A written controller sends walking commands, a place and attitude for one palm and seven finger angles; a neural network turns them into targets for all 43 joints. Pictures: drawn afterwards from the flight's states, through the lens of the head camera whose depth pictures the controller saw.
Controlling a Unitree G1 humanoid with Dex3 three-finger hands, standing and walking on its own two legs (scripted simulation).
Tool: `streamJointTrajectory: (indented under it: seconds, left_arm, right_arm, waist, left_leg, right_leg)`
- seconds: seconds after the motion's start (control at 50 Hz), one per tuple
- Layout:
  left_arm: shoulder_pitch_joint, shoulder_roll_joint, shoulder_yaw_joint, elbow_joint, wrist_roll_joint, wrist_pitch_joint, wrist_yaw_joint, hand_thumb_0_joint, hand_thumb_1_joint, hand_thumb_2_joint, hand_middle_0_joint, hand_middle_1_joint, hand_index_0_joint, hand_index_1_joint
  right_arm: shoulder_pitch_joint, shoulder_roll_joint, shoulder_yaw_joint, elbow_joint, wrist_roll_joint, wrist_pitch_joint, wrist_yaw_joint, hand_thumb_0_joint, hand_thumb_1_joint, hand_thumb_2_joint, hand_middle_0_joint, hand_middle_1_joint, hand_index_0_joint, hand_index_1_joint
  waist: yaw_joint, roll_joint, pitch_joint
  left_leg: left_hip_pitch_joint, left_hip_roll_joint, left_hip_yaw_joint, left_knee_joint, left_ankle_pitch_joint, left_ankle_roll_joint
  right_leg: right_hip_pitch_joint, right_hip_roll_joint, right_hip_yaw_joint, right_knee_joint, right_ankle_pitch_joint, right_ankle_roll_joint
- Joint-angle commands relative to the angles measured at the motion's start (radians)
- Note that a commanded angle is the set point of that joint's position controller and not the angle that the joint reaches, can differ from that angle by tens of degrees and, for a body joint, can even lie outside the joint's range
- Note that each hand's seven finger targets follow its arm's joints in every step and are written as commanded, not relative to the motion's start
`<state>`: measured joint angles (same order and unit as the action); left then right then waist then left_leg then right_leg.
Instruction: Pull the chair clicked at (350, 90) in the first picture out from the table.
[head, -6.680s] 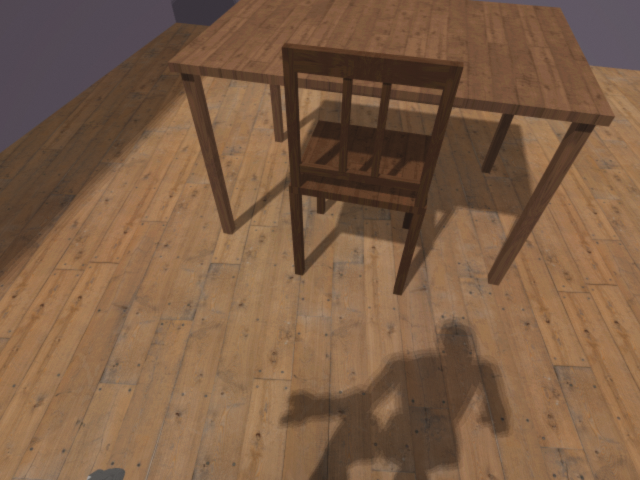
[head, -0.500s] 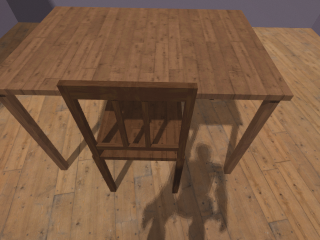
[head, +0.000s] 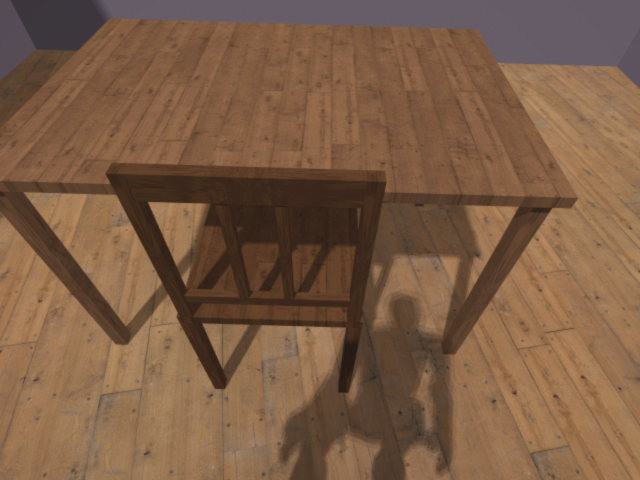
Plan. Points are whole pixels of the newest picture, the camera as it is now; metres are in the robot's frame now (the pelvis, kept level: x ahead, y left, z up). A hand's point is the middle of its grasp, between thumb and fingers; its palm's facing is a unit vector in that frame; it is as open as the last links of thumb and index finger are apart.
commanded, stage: shuffle to correct the standing spot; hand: left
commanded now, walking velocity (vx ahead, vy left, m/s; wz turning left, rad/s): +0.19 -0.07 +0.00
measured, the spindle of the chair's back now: (235, 253) +0.50 +0.19 -0.09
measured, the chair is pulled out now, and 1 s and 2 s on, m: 0.00 0.00 0.00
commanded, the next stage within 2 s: come to a stop and stand still in 0.08 s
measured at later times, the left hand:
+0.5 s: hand out of the picture +0.03 +0.16 -0.18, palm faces +0.07 -0.98 -0.19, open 7.3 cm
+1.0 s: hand out of the picture +0.06 +0.21 -0.18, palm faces +0.03 -0.98 -0.22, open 7.4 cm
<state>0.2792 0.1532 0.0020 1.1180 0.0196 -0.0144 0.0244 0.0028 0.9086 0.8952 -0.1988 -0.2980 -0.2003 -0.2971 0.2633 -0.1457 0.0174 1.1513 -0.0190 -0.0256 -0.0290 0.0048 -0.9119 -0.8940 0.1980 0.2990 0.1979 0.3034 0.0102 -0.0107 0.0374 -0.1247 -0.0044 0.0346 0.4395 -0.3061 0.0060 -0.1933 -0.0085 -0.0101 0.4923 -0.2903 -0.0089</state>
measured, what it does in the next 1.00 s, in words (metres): stands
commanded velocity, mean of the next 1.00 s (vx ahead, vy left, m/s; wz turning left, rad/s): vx -0.01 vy -0.01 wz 0.00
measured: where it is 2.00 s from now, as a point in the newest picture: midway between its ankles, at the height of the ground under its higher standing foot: outside the picture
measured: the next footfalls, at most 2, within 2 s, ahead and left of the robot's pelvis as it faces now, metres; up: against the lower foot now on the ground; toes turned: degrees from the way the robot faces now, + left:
none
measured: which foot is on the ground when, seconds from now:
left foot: down 0.00-1.00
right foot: down 0.00-1.00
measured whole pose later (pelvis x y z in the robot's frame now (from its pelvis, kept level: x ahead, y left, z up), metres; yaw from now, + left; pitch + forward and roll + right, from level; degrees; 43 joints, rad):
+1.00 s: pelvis -0.01 +0.02 -0.01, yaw +0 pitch -1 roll -1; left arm 0.22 0.20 0.01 0.93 0.02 0.02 0.04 0.00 0.90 0.90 -0.20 -0.30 -0.20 -0.30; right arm 0.13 -0.19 -0.03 0.97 -0.02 0.00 -0.01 0.00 -0.91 -0.89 0.20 0.30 0.20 0.30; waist 0.01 -0.02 0.04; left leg -0.21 0.00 0.05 0.59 -0.36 0.04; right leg -0.23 -0.02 -0.03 0.56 -0.30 0.02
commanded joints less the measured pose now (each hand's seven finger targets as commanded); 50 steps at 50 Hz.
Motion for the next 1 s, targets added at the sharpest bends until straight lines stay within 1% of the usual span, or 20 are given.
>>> streamJointTrajectory:
  seconds: [0.0,0.12,0.18,0.22,0.24,0.28,0.32,0.34,0.44,0.58,0.6,0.62,0.66,0.7,0.72,0.74,0.8,0.86,0.9,0.98]
  left_arm:
    - [0.074,0.091,0.021,-0.032,0.002,0.000,-0.005,0.000,0.900,0.900,-0.200,-0.300,-0.200,-0.300]
    - [0.134,0.095,0.034,-0.017,0.001,-0.019,-0.007,0.000,0.900,0.900,-0.200,-0.300,-0.200,-0.300]
    - [0.211,0.129,0.051,0.008,-0.004,-0.027,0.004,0.000,0.900,0.900,-0.200,-0.300,-0.200,-0.300]
    - [0.181,0.108,0.044,0.003,-0.003,-0.020,0.014,0.000,0.900,0.900,-0.200,-0.300,-0.200,-0.300]
    - [0.149,0.091,0.039,-0.007,-0.003,-0.016,0.017,0.000,0.900,0.900,-0.200,-0.300,-0.200,-0.300]
    - [0.108,0.055,0.028,-0.025,-0.010,-0.020,0.023,0.000,0.900,0.900,-0.200,-0.300,-0.200,-0.300]
    - [0.097,0.055,0.029,-0.028,-0.017,-0.011,0.032,0.000,0.900,0.900,-0.200,-0.300,-0.200,-0.300]
    - [0.106,0.056,0.031,-0.026,-0.015,-0.007,0.033,0.000,0.900,0.900,-0.200,-0.300,-0.200,-0.300]
    - [0.132,0.090,0.039,-0.025,-0.008,-0.009,0.031,0.000,0.900,0.900,-0.200,-0.300,-0.200,-0.300]
    - [0.093,0.093,0.035,-0.057,-0.009,-0.008,0.030,0.000,0.900,0.900,-0.200,-0.300,-0.200,-0.300]
    - [0.079,0.250,0.026,-0.145,-0.005,-0.006,0.038,0.000,0.900,0.900,-0.200,-0.300,-0.200,-0.300]
    - [0.090,0.197,0.041,-0.153,-0.003,-0.009,0.035,0.000,0.900,0.900,-0.200,-0.300,-0.200,-0.300]
    - [0.087,0.174,0.042,-0.165,-0.009,-0.022,0.039,0.000,0.900,0.900,-0.200,-0.300,-0.200,-0.300]
    - [0.100,0.188,0.044,-0.173,-0.010,-0.022,0.042,0.000,0.900,0.900,-0.200,-0.300,-0.200,-0.300]
    - [0.090,0.185,0.045,-0.177,-0.007,-0.015,0.041,0.000,0.900,0.900,-0.200,-0.300,-0.200,-0.300]
    - [0.074,0.191,0.042,-0.190,0.000,-0.007,0.039,0.000,0.900,0.900,-0.200,-0.300,-0.200,-0.300]
    - [-0.031,0.181,0.031,-0.240,0.000,0.006,0.036,0.000,0.900,0.900,-0.200,-0.300,-0.200,-0.300]
    - [-0.023,0.170,0.035,-0.244,-0.003,0.010,0.034,0.000,0.900,0.900,-0.200,-0.300,-0.200,-0.300]
    - [-0.004,0.152,0.025,-0.240,-0.001,0.017,0.033,0.000,0.900,0.900,-0.200,-0.300,-0.200,-0.300]
    - [-0.020,0.156,0.025,-0.233,-0.001,0.018,0.023,0.000,0.900,0.900,-0.200,-0.300,-0.200,-0.300]
  right_arm:
    - [0.079,-0.090,-0.023,-0.023,-0.001,0.001,0.000,0.000,-0.900,-0.900,0.200,0.300,0.200,0.300]
    - [0.099,-0.070,-0.024,-0.035,-0.001,-0.021,-0.006,0.000,-0.900,-0.900,0.200,0.300,0.200,0.300]
    - [0.083,-0.038,-0.022,-0.050,0.001,-0.026,-0.010,0.000,-0.900,-0.900,0.200,0.300,0.200,0.300]
    - [0.088,-0.018,-0.017,-0.041,0.007,-0.023,-0.018,0.000,-0.900,-0.900,0.200,0.300,0.200,0.300]
    - [0.128,-0.018,-0.014,-0.018,0.008,-0.025,-0.019,0.000,-0.900,-0.900,0.200,0.300,0.200,0.300]
    - [0.209,-0.076,-0.024,0.021,0.005,-0.027,-0.036,0.000,-0.900,-0.900,0.200,0.300,0.200,0.300]
    - [0.171,-0.089,-0.027,0.013,0.013,-0.016,-0.039,0.000,-0.900,-0.900,0.200,0.300,0.200,0.300]
    - [0.150,-0.096,-0.031,-0.002,0.013,-0.012,-0.039,0.000,-0.900,-0.900,0.200,0.300,0.200,0.300]
    - [0.100,-0.060,-0.044,-0.049,0.015,0.001,-0.039,0.000,-0.900,-0.900,0.200,0.300,0.200,0.300]
    - [0.090,-0.073,-0.043,-0.058,0.010,0.001,-0.032,0.000,-0.900,-0.900,0.200,0.300,0.200,0.300]
    - [-0.006,-0.174,-0.064,-0.154,-0.002,0.005,-0.024,0.000,-0.900,-0.900,0.200,0.300,0.200,0.300]
    - [0.018,-0.194,-0.091,-0.166,0.005,-0.018,-0.016,0.000,-0.900,-0.900,0.200,0.300,0.200,0.300]
    - [0.007,-0.136,-0.092,-0.178,0.006,-0.015,-0.012,0.000,-0.900,-0.900,0.200,0.300,0.200,0.300]
    - [-0.038,-0.109,-0.081,-0.214,0.009,0.003,-0.004,0.000,-0.900,-0.900,0.200,0.300,0.200,0.300]
    - [-0.082,-0.104,-0.079,-0.231,0.011,0.013,-0.002,0.000,-0.900,-0.900,0.200,0.300,0.200,0.300]
    - [-0.104,-0.101,-0.079,-0.243,0.012,0.022,-0.001,0.000,-0.900,-0.900,0.200,0.300,0.200,0.300]
    - [-0.052,-0.119,-0.075,-0.232,0.004,0.029,0.008,0.000,-0.900,-0.900,0.200,0.300,0.200,0.300]
    - [-0.064,-0.165,-0.082,-0.224,-0.001,0.017,0.003,0.000,-0.900,-0.900,0.200,0.300,0.200,0.300]
    - [-0.091,-0.169,-0.072,-0.228,-0.002,0.019,0.007,0.000,-0.900,-0.900,0.200,0.300,0.200,0.300]
    - [-0.111,-0.168,-0.067,-0.234,-0.003,0.022,0.012,0.000,-0.900,-0.900,0.200,0.300,0.200,0.300]
  waist:
    - [-0.005,0.027,0.120]
    - [0.005,-0.036,0.069]
    - [0.022,-0.146,0.010]
    - [0.000,-0.097,0.031]
    - [-0.019,-0.016,0.021]
    - [-0.036,0.170,-0.028]
    - [-0.013,0.195,-0.002]
    - [-0.005,0.154,0.016]
    - [-0.004,-0.025,-0.019]
    - [-0.006,-0.006,-0.092]
    - [0.006,-0.067,0.020]
    - [0.001,-0.035,-0.061]
    - [-0.001,0.044,-0.221]
    - [0.017,-0.059,-0.197]
    - [0.019,-0.105,-0.137]
    - [0.013,-0.108,-0.082]
    - [-0.037,-0.091,-0.042]
    - [-0.025,0.062,-0.052]
    - [-0.003,0.104,-0.044]
    - [-0.011,0.057,0.036]
  left_leg:
    - [-0.111,0.098,-0.100,-0.103,-0.137,0.052]
    - [-0.142,0.070,-0.042,0.057,0.086,0.051]
    - [-0.226,0.019,0.045,0.207,0.002,0.020]
    - [-0.163,0.034,0.035,0.121,0.001,0.008]
    - [-0.062,0.058,0.011,0.019,0.198,0.009]
    - [0.109,0.152,-0.053,0.059,0.913,0.042]
    - [0.136,0.196,-0.080,0.063,1.165,0.061]
    - [0.125,0.185,-0.077,0.064,1.135,0.057]
    - [0.024,0.097,-0.013,0.034,0.589,0.012]
    - [0.070,0.113,-0.026,-0.004,0.569,0.015]
    - [-0.028,0.067,-0.065,0.008,0.545,0.028]
    - [-0.020,0.105,-0.047,0.076,0.564,0.016]
    - [0.002,0.074,-0.025,0.159,0.581,0.011]
    - [-0.167,0.036,-0.003,0.204,0.265,0.002]
    - [-0.224,0.024,-0.008,0.207,0.028,0.003]
    - [-0.225,0.022,-0.018,0.203,-0.057,0.004]
    - [-0.069,0.042,-0.033,0.099,0.143,0.018]
    - [-0.030,0.103,-0.089,0.084,0.417,0.044]
    - [-0.054,0.130,-0.112,0.039,0.382,0.057]
    - [-0.136,0.100,-0.120,-0.033,0.083,0.049]
  right_leg:
    - [-0.086,-0.053,0.065,-0.070,-0.159,-0.048]
    - [0.004,-0.085,0.097,-0.023,0.090,-0.081]
    - [0.135,-0.188,0.203,-0.044,0.403,-0.141]
    - [0.098,-0.197,0.180,-0.004,0.640,-0.149]
    - [0.054,-0.140,0.105,0.064,0.686,-0.112]
    - [-0.021,-0.053,0.000,0.161,0.497,-0.038]
    - [-0.045,-0.033,-0.019,0.089,0.171,-0.016]
    - [-0.033,-0.033,-0.021,0.052,0.176,-0.016]
    - [0.079,-0.125,0.038,0.039,0.773,-0.023]
    - [0.083,-0.115,0.048,0.021,0.648,-0.033]
    - [0.053,-0.052,0.039,0.037,0.620,-0.029]
    - [0.043,-0.096,0.062,0.058,0.557,-0.036]
    - [0.148,-0.132,0.073,0.079,0.799,-0.063]
    - [0.259,-0.189,0.145,0.078,0.964,-0.094]
    - [0.234,-0.221,0.164,0.056,0.925,-0.110]
    - [0.161,-0.230,0.175,0.031,0.826,-0.113]
    - [-0.034,-0.145,0.117,0.001,0.432,-0.062]
    - [-0.059,-0.082,0.042,0.046,0.341,-0.022]
    - [-0.041,-0.054,0.021,0.017,0.164,-0.008]
    - [-0.079,-0.062,0.045,-0.035,0.067,-0.007]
